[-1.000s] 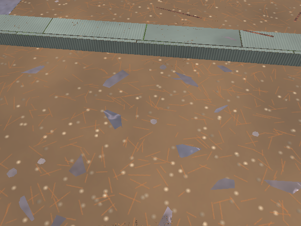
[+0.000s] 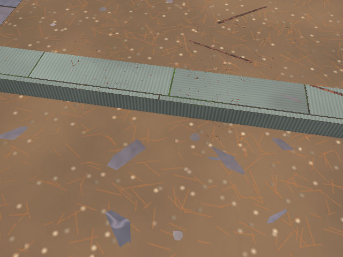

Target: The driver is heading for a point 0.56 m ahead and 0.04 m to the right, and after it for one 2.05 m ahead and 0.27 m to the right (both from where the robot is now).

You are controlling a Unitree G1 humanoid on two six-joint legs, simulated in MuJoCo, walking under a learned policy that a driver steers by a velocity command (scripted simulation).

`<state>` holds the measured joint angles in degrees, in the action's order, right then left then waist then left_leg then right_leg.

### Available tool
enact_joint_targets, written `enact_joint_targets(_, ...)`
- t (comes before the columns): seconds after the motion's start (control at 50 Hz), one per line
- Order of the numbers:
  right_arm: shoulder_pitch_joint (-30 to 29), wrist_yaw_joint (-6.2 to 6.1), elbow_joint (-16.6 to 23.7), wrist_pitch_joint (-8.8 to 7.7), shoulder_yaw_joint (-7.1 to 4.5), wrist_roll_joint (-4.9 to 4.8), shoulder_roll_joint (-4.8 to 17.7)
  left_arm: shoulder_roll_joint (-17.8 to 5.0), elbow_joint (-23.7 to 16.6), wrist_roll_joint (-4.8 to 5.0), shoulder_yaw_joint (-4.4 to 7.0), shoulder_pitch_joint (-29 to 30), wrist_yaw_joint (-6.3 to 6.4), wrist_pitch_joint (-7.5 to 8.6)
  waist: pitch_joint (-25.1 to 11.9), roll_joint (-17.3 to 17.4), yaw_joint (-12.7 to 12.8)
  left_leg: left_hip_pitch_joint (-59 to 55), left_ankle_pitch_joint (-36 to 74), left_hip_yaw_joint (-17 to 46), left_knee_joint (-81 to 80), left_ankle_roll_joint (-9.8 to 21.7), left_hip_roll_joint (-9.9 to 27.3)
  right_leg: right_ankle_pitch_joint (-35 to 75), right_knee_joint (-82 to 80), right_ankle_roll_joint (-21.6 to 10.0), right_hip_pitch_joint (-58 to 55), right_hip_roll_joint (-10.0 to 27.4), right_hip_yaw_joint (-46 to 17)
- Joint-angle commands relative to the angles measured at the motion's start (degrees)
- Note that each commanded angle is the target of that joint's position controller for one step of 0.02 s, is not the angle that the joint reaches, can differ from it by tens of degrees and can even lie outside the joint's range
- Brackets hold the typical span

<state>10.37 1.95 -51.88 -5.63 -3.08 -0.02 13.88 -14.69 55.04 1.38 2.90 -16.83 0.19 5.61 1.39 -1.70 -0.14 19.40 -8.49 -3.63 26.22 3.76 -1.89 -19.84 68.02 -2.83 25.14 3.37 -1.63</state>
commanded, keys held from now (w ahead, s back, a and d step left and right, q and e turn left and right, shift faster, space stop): w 0.58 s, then no key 0.42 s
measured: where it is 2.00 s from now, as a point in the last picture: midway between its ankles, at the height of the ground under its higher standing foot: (188, 244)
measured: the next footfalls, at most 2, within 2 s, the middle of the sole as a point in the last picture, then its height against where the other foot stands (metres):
right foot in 0.42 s outside the picture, level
left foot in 0.88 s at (161, 222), level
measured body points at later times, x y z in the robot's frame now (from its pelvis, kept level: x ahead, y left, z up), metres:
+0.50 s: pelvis +0.28 -0.06 -0.01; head +0.31 -0.07 +0.44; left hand +0.45 +0.19 -0.12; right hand +0.27 -0.32 -0.16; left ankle +0.11 +0.08 -0.66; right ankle +0.37 -0.15 -0.74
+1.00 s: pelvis +0.48 -0.04 +0.00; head +0.51 -0.02 +0.45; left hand +0.50 +0.21 -0.16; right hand +0.57 -0.27 -0.14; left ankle +0.57 +0.04 -0.74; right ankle +0.39 -0.15 -0.70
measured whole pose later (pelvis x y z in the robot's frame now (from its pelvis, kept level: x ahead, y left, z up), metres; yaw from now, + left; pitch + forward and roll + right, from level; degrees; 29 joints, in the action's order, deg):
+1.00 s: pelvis +0.48 -0.04 +0.00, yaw +0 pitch -1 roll -1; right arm 9.5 -0.6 -55.2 -3.3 -0.9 1.2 10.3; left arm -12.3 59.0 -0.7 2.0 -15.3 0.9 1.4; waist 3.9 -1.1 1.2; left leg 20.9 -6.0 -3.9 27.2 3.7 -0.1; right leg -32.2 45.3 -2.1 12.4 -1.9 0.1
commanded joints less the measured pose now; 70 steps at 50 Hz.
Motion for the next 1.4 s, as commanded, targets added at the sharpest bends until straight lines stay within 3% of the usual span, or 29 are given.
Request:
enact_joint_targets(0.02, 1.02, 0.19, 1.45, -0.96, -0.70, 0.47, 4.58, -2.91, -2.74, -0.39, 1.33, -2.81, 0.64, -0.61, -3.19, 6.66, 1.30, -7.42, 4.40, 15.95, -17.27, 9.40, 14.37, 5.37, -1.60, -0.09, 7.94, 5.42, -2.07)
enact_joint_targets(0.12, 6.32, -1.53, -0.97, -0.76, -1.26, 0.22, 7.45, -3.12, -5.96, -1.20, 1.78, 6.00, 0.81, -1.14, -0.02, 4.53, 0.03, -10.08, 11.50, 11.17, -19.60, 9.57, 13.98, 17.70, -15.15, 2.19, 15.96, 5.84, -1.44)
enact_joint_targets(0.2, 9.70, -2.18, -2.20, -0.28, -1.18, -0.38, 8.01, -1.72, -8.04, -0.84, 1.17, 13.79, -0.05, -0.63, 1.42, 4.88, -2.39, -12.34, 10.26, 7.71, -20.05, 7.69, 12.45, 26.39, -28.35, 2.24, 14.21, 3.68, 0.61)
enact_joint_targets(0.3, 14.31, -2.43, -4.76, 0.84, -1.55, -0.83, 8.64, -1.87, -10.94, -0.21, 0.54, 21.40, -1.64, -0.04, 3.94, 4.84, -4.69, -21.13, 10.34, 7.99, -16.96, 7.59, 15.64, 23.00, -36.14, 1.30, 15.97, 2.09, 1.25)
enact_joint_targets(0.36, 13.52, -2.75, -5.18, 1.59, -2.11, -1.05, 9.55, -3.43, -11.55, -0.08, 0.87, 20.23, -2.51, 0.53, 2.78, 6.07, -2.64, -24.71, 17.90, 8.35, -12.53, 6.34, 17.50, 16.92, -38.73, -0.87, 11.64, 0.67, 1.98)
enact_joint_targets(0.4, 10.75, -2.77, -4.55, 2.08, -2.13, -1.10, 9.76, -6.52, -8.61, -0.37, 2.57, 9.71, -2.31, 0.73, -3.57, 6.67, 3.41, -22.98, 35.09, 5.62, -0.73, 4.40, 14.68, 16.07, -40.53, -3.23, -4.49, -3.11, 5.12)
enact_joint_targets(0.42, 10.34, -2.72, -3.73, 2.12, -1.40, -0.63, 8.07, -9.88, -5.56, -0.72, 4.01, -0.99, -1.84, 0.70, -10.78, 4.71, 7.51, -15.01, 31.96, 3.29, 12.62, 2.54, 11.45, 17.87, -38.73, -5.74, -21.06, -0.22, 1.84)
enact_joint_targets(0.44, 15.55, -2.34, -2.63, 1.31, 0.19, -0.07, 2.73, -15.44, -4.05, -1.89, 5.35, -9.22, -1.41, 0.40, -19.79, -7.10, 6.80, 7.22, 9.48, 0.23, 35.53, -1.45, 3.23, 12.29, -40.30, -13.47, -44.01, 14.55, -21.44)
enact_joint_targets(0.46, 16.44, -1.90, -3.41, -0.22, 0.81, -0.60, 1.63, -13.08, -3.65, -1.18, 4.40, -9.91, -1.59, 0.20, -24.64, -13.87, 6.48, 18.10, -23.43, 7.32, 47.16, -2.11, -1.67, 7.41, -49.59, -17.53, -49.45, 20.24, -40.67)
enact_joint_targets(0.48, 12.01, -1.54, -2.41, -1.30, -0.64, -2.10, 7.10, -9.43, -4.27, -0.71, 3.16, -5.67, -1.58, 0.29, -17.39, -9.71, 6.27, 23.70, -21.86, 10.45, 52.01, -0.92, 2.37, 4.46, -50.39, -14.55, -43.72, 18.20, -34.49)
enact_joint_targets(0.5, 7.46, -1.54, -1.14, -1.78, -0.80, -2.68, 8.06, -7.27, -5.56, -0.80, 2.49, -0.80, -1.45, 0.25, -11.07, -5.92, 5.07, 24.20, -16.86, 8.65, 50.90, -0.12, 5.53, 7.11, -51.32, -12.31, -35.08, 15.97, -25.66)
enact_joint_targets(0.52, 5.14, -1.93, -0.75, -1.66, -0.99, -2.13, 7.36, -5.91, -6.04, -1.28, 2.00, 3.24, -1.68, 0.30, -6.63, -1.74, 3.15, 21.99, -12.19, 7.48, 46.81, -0.14, 7.90, 10.96, -53.58, -11.08, -26.18, 13.62, -19.77)
enact_joint_targets(0.56, 6.71, -2.38, -1.35, 0.01, -1.49, -1.25, 5.65, -3.48, -5.93, -1.99, 1.21, 5.96, -2.09, 0.67, -3.91, -2.85, -0.23, 15.49, -7.76, 7.83, 41.23, -0.26, 10.37, 14.92, -57.29, -9.79, -16.99, 10.36, -13.22)
enact_joint_targets(0.62, 6.50, -2.91, -1.09, 1.48, -1.55, -0.60, 4.02, -5.65, -4.42, -2.08, 1.56, 4.17, -1.58, 1.13, -1.53, -1.76, -1.78, 14.86, -4.70, 6.53, 35.78, -2.16, 10.11, 31.19, -58.99, -11.10, -13.07, 9.66, -7.52)
enact_joint_targets(0.72, -2.15, -2.59, 1.34, 1.48, -0.71, 0.20, 1.92, -6.62, -2.69, -2.00, 1.36, 2.10, -0.02, -0.04, -1.90, -2.36, 0.00, 10.37, 10.03, 3.53, 15.01, -3.61, 7.00, 45.83, -56.44, -7.92, -12.57, 5.33, 2.37)
enact_joint_targets(0.74, -0.05, -1.33, 0.56, 2.48, 0.65, 2.96, -0.22, -4.31, -0.40, -2.17, 0.60, -2.36, -0.58, 0.12, -1.51, -1.22, -0.18, 6.22, 10.60, -0.84, 13.79, -3.65, 4.92, 46.93, -55.38, -7.12, -12.92, 4.15, 4.30)
enact_joint_targets(0.8, -1.93, -1.29, 0.77, 2.90, 0.61, 2.08, 1.72, -4.49, 0.88, -2.60, 0.48, -3.24, -0.67, -0.20, -1.18, -3.97, 0.91, 3.61, 10.07, 0.49, 9.89, -2.74, 4.37, 44.91, -52.85, -5.85, -16.24, 5.48, 2.76)
enact_joint_targets(0.86, 2.42, -2.09, -0.81, 1.78, -0.04, 2.45, 4.13, -5.51, 1.18, -2.53, 0.85, -0.60, 0.26, -1.10, -1.18, -3.09, -1.64, -0.76, 6.13, 2.41, 0.97, -0.99, 3.95, 41.25, -45.58, -4.30, -21.17, 7.19, -0.56)
enact_joint_targets(0.88, 6.15, -2.44, -2.33, 0.73, -0.19, 2.80, 4.89, -4.83, 1.67, -2.48, 0.66, -1.72, 0.47, -1.33, -2.55, 0.39, -2.69, -6.99, 16.27, 3.46, -5.25, -0.58, 5.11, 37.13, -39.82, -2.61, -21.06, 4.97, -0.02)
enact_joint_targets(0.9, 9.70, -2.73, -2.94, -0.21, -0.92, 3.28, 9.11, -2.99, 1.21, -2.53, 0.12, -5.97, 0.78, -1.21, -7.87, 6.69, -1.02, -17.92, 43.07, 10.67, -0.54, 0.65, 14.29, 21.71, -32.09, -0.85, -16.21, 1.80, 1.49)
enact_joint_targets(0.92, 9.19, -2.79, -2.92, 0.57, -0.96, 2.07, 9.45, 2.04, 4.00, -0.28, -1.12, -15.24, 0.91, -2.23, -15.17, 15.85, 1.56, -26.29, 56.44, 20.65, 0.64, 10.28, 23.92, -8.22, -22.60, 0.46, -10.08, -4.48, 3.79)
enact_joint_targets(0.94, 8.86, -2.46, -2.41, 1.36, -0.17, 0.58, 6.31, -1.65, 4.83, -0.96, -0.42, -12.09, 1.29, -3.74, -15.60, 12.22, -0.69, -23.41, 46.73, 23.70, -2.62, 12.96, 24.21, -18.82, -17.96, 0.37, -8.03, -5.27, 0.95)
enact_joint_targets(0.96, 6.59, -2.50, -2.31, 1.86, 0.24, 0.45, 5.54, -2.75, 3.73, -1.85, 0.05, -7.15, 1.09, -4.46, -11.16, 10.15, -0.44, -19.14, 34.49, 22.06, -6.04, 12.18, 21.89, -18.75, -16.01, 0.30, -6.19, -4.98, -0.26)
enact_joint_targets(1.02, 0.45, -3.82, -2.10, 3.25, 1.22, 1.13, 3.51, -0.58, 4.15, -2.83, -0.39, -3.42, 0.75, -6.06, -4.43, 9.36, 2.52, -7.51, 12.37, 15.18, -12.68, 6.84, 15.96, -10.62, -22.51, 1.50, -10.13, -2.35, -0.23)
enact_joint_targets(1.14, -0.06, -3.43, -4.36, 4.62, 0.96, 0.36, 4.51, 1.23, 8.34, -2.72, -1.57, -5.94, 1.54, -6.99, -3.23, 7.66, 3.03, -1.29, -11.55, 11.68, -14.33, 3.41, 12.23, 4.80, -39.91, 1.59, -19.81, -3.20, 3.15)
enact_joint_targets(1.16, -5.15, -3.59, -2.40, 4.62, 0.21, -1.21, 5.89, -1.17, 6.34, -1.97, -0.85, -1.31, 1.97, -7.29, -0.62, 6.99, 3.38, 1.30, -21.63, 11.53, -13.79, 1.34, 10.20, 7.75, -42.70, 1.43, -17.68, -0.49, 0.54)
enact_joint_targets(1.2, -2.60, -4.00, -3.08, 4.87, -0.28, -0.50, 5.62, -4.02, 6.36, -2.23, -0.55, -1.73, 2.51, -7.32, 2.45, 3.09, 1.07, 2.34, -23.20, 9.12, -14.21, -0.74, 7.59, -1.05, -43.50, -0.30, -12.16, -0.38, 1.43)
enact_joint_targets(1.28, 0.35, -4.62, -4.70, 5.05, 0.04, 0.26, 2.62, -1.47, 7.00, -2.09, -0.89, 0.24, 2.19, -4.91, 2.92, -3.55, -1.00, -10.04, -7.67, 4.02, -5.18, -1.27, 4.40, -6.18, -50.65, 0.22, -1.38, 1.03, -1.84)
enact_joint_targets(1.4, -0.61, -4.08, -5.85, 5.03, -0.06, 0.28, 3.49, -1.50, 6.86, -1.68, -1.05, -0.37, 1.76, -3.52, 1.22, -0.29, -0.49, -10.97, 0.65, 4.29, -3.44, -0.34, 4.85, 2.30, -49.67, 0.34, -5.11, 0.61, -1.50)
